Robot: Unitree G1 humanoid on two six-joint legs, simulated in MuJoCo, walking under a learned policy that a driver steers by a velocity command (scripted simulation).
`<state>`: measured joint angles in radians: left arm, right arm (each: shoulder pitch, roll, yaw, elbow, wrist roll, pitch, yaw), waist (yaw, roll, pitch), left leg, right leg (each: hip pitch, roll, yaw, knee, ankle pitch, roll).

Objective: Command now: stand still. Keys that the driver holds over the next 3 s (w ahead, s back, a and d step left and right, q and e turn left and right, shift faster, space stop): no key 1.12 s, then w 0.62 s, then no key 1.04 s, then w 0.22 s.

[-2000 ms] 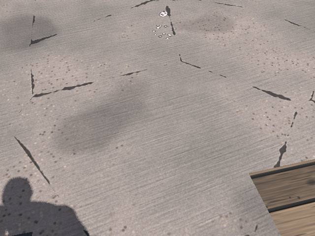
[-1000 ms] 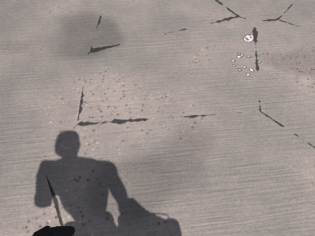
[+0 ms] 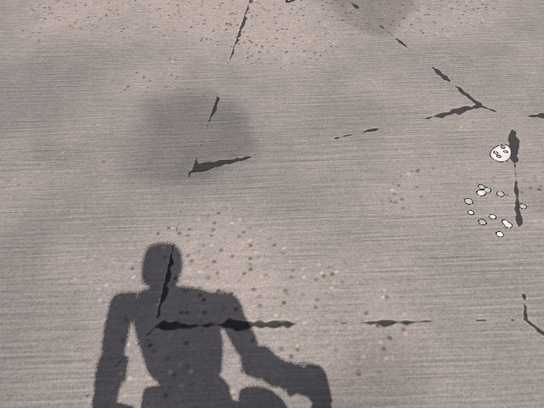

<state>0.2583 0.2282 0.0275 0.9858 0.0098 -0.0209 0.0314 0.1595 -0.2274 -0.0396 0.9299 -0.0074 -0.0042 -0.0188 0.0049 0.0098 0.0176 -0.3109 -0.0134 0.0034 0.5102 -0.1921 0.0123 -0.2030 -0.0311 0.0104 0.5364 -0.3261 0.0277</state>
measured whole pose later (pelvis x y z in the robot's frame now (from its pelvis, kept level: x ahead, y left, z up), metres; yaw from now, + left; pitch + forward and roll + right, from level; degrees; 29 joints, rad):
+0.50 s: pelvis +0.02 -0.01 +0.00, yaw +0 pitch -2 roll +0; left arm 0.26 0.20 0.02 1.06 0.01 -0.01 0.04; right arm 0.13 -0.22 -0.04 1.07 0.00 0.02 -0.04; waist 0.00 0.00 0.04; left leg -0.27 0.00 -0.01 0.52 -0.22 0.00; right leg -0.13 -0.02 -0.01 0.50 -0.34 0.02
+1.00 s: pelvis +0.01 -0.01 +0.00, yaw +1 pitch -1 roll +0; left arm 0.33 0.17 0.01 1.10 0.00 -0.02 0.04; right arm 0.16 -0.20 -0.03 1.12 0.00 0.02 -0.04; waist 0.00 0.00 0.04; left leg -0.28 0.00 -0.02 0.51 -0.21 0.00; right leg -0.14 -0.02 -0.01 0.49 -0.33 0.02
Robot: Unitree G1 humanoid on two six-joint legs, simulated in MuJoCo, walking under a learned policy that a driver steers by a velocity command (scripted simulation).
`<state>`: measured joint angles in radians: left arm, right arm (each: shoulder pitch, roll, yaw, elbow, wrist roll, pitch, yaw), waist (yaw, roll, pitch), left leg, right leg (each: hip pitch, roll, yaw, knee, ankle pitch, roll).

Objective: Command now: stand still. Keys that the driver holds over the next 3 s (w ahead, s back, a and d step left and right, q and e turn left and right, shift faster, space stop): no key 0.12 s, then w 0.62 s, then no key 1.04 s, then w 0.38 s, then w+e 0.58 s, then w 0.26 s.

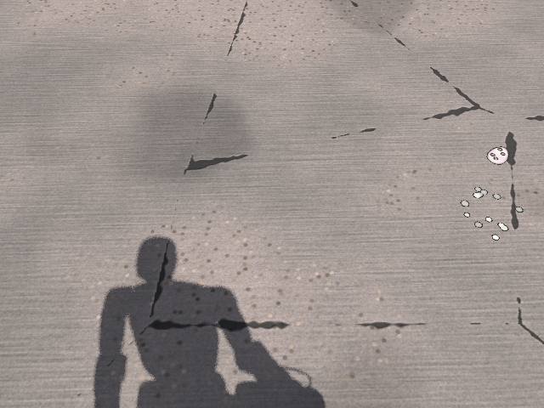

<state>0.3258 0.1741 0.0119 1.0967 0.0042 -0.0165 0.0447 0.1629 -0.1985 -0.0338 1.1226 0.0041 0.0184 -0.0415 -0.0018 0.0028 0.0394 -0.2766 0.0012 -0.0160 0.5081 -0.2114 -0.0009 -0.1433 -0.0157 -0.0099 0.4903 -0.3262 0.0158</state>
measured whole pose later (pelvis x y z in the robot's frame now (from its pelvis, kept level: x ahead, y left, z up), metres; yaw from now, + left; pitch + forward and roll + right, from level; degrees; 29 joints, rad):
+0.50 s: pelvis +0.09 +0.03 +0.00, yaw +0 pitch +1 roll +0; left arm 0.37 0.22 0.05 1.03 -0.04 -0.10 0.01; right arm 0.35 -0.20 -0.05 1.11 0.01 -0.12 0.01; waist -0.03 -0.03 -0.02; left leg -0.18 -0.03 0.05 0.50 -0.34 0.05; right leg -0.40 -0.02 0.03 1.16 -0.39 -0.06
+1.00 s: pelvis +0.33 -0.04 +0.00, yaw +0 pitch +1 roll +0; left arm 0.12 0.23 0.04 0.94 0.02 -0.10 -0.04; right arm 0.27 -0.25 -0.04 1.00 0.01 -0.07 -0.03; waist -0.01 0.03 0.07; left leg -0.43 0.04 -0.04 1.20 -0.45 -0.01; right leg -0.38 0.04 -0.08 0.44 -0.09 -0.07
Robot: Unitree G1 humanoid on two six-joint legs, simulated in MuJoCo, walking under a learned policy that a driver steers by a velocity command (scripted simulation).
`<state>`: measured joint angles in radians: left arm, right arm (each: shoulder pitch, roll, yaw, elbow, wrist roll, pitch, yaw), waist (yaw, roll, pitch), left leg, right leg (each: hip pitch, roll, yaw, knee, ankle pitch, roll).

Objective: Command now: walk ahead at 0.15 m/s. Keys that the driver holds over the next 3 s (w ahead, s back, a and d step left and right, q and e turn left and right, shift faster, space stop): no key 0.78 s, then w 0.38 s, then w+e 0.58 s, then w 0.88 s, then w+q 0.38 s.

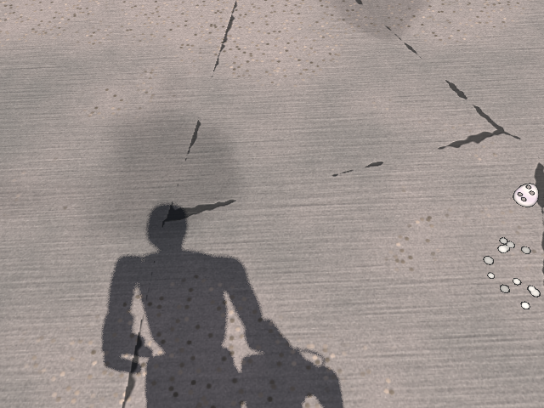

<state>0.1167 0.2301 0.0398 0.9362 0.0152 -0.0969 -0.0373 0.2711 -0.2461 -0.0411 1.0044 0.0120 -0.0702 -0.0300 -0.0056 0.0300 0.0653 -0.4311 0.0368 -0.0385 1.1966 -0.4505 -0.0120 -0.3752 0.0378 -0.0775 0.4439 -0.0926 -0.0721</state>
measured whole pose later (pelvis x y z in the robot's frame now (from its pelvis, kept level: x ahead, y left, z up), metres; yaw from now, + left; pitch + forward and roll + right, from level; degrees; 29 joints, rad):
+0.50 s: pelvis +0.09 +0.01 +0.00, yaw +0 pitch +0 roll +0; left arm 0.19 0.22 0.03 1.04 0.00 -0.02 0.02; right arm 0.21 -0.20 -0.05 1.06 0.00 -0.02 -0.04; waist 0.00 -0.01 0.03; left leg -0.24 0.03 0.00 0.50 -0.26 -0.02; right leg -0.22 0.02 -0.06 0.47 -0.25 -0.04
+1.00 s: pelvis +0.13 +0.03 +0.00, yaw +0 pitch +0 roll +0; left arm 0.31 0.23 0.06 1.09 -0.02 -0.06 0.03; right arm 0.23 -0.20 -0.06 1.09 0.03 -0.05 -0.02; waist 0.03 -0.02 0.00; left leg -0.36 0.03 0.04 0.86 -0.48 0.07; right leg -0.15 0.00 -0.05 0.48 -0.33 -0.03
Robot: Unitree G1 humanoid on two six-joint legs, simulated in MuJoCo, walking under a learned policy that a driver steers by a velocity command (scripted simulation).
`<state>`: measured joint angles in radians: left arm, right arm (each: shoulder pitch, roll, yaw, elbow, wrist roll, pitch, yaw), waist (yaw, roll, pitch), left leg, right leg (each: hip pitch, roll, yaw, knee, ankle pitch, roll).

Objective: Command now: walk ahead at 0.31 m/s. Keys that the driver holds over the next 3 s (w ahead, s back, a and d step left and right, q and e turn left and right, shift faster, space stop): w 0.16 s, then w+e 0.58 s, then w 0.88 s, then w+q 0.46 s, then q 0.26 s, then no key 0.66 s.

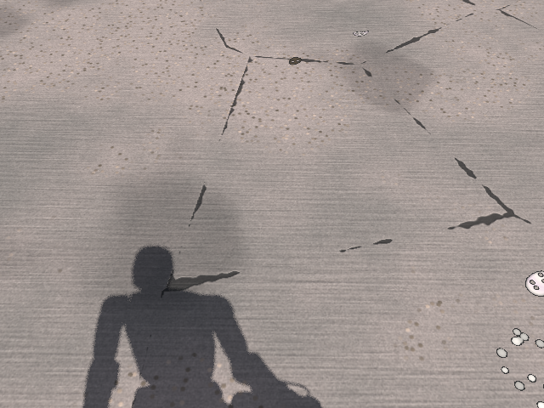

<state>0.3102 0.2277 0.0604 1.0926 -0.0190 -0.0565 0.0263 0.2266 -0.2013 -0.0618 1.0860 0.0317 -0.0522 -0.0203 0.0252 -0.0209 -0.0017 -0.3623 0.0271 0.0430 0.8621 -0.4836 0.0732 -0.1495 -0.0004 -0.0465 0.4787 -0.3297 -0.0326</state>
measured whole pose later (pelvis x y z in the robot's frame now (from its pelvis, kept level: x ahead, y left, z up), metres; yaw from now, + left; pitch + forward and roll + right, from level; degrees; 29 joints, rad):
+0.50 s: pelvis +0.19 +0.05 +0.00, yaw -8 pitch +1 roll +1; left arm 0.05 0.23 0.06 0.93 -0.03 -0.05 -0.04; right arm 0.43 -0.18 -0.04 1.08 -0.01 -0.11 -0.03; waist -0.06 -0.03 0.00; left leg 0.12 -0.03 0.21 0.18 -0.33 0.02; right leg -0.71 -0.07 0.01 0.71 0.07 -0.07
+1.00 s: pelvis +0.48 -0.03 +0.01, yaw -21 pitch +2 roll -1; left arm 0.30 0.24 0.07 0.89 -0.02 -0.08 0.00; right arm 0.06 -0.27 -0.06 0.81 0.00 -0.11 -0.01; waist 0.07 0.05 0.02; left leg -0.67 0.13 -0.05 0.64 0.06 -0.03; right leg -0.09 0.11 0.06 0.29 -0.23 -0.08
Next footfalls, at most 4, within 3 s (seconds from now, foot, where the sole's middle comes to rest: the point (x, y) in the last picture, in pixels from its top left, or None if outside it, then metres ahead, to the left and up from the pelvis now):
0.12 left None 0.10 0.15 -0.77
0.64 right None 0.43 -0.10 -0.77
1.14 left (279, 318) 0.78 0.01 -0.77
1.68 right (390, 264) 0.98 -0.32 -0.77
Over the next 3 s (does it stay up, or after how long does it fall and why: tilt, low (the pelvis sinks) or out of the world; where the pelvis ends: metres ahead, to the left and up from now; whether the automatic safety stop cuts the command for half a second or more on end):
stays up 1.28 -0.26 -0.01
